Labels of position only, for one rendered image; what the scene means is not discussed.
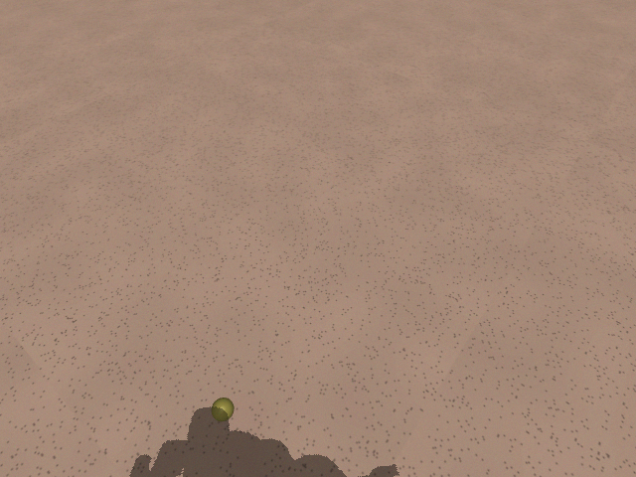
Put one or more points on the ball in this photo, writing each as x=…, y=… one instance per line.
x=222, y=409

